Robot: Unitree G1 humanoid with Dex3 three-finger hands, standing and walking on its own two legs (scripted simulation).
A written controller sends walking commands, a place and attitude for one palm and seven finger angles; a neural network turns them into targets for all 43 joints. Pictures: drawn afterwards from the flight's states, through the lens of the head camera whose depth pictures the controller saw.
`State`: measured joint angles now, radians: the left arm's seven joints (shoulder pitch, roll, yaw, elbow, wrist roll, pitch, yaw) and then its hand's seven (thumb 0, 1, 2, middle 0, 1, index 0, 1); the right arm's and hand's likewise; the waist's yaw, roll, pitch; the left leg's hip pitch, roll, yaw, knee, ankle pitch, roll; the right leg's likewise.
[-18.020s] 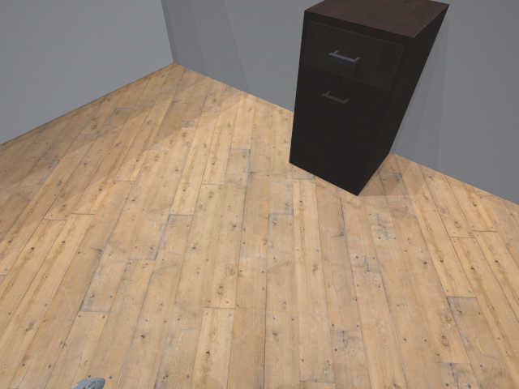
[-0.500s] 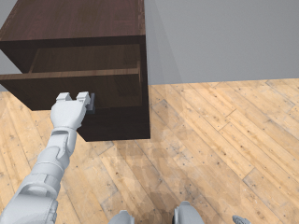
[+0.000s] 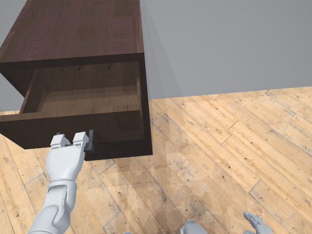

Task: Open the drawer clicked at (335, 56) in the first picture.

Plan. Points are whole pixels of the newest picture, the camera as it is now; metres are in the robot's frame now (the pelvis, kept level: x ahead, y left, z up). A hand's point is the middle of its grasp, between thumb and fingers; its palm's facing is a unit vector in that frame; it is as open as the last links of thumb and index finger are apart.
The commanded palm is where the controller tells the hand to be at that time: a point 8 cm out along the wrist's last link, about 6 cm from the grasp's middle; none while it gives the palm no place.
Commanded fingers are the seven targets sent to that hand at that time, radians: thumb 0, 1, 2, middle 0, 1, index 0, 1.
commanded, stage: pull the drawer open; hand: left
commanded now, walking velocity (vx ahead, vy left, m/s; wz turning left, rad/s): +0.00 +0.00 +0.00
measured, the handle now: (73, 142) +0.36 +0.24 -0.02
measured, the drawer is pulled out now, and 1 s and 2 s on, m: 0.18 0.29 0.30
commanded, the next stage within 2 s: open the thumb to release the handle in 1.20 s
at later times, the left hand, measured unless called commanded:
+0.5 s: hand (73, 180) +0.26 +0.23 -0.04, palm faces -0.02 -0.02 -1.00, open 5.7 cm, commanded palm +0.24 +0.22 +0.00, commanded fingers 0.00 0.90 0.90 -0.40 -1.35 -0.40 -1.35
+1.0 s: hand (68, 209) +0.20 +0.22 -0.04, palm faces -0.02 -0.06 -1.00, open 5.9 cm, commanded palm +0.14 +0.22 +0.00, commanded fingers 0.00 0.90 0.90 -0.40 -1.35 -0.40 -1.35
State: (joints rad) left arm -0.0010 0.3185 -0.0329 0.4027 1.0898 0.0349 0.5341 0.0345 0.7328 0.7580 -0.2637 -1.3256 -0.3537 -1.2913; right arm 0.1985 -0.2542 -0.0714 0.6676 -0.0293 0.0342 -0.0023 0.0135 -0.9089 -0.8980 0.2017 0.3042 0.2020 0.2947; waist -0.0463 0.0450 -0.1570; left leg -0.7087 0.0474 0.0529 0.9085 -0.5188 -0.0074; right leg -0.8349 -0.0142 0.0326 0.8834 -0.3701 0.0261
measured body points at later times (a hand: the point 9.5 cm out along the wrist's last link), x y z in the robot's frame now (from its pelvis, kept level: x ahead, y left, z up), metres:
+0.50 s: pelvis +0.00 -0.01 +0.00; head +0.08 -0.03 +0.44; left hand +0.26 +0.22 +0.01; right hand +0.20 -0.23 -0.13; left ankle -0.05 +0.12 -0.69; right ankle +0.02 -0.14 -0.69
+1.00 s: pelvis +0.00 -0.01 -0.01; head +0.06 -0.03 +0.43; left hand +0.19 +0.22 +0.01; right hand +0.16 -0.27 -0.12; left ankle -0.05 +0.12 -0.69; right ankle +0.02 -0.14 -0.69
